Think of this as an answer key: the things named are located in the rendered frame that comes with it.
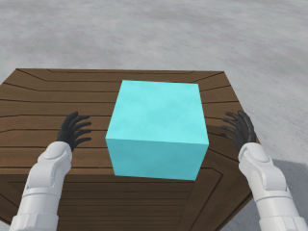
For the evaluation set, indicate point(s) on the pedestal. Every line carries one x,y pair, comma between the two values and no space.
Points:
34,103

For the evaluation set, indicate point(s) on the carton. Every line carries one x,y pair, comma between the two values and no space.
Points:
157,130

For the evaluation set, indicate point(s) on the robot left forearm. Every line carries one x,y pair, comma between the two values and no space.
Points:
41,196

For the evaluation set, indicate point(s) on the robot right forearm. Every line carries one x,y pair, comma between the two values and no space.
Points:
271,194

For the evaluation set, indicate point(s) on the robot left hand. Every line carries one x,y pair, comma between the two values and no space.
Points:
69,127

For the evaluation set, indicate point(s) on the robot right hand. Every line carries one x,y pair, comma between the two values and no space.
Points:
244,132

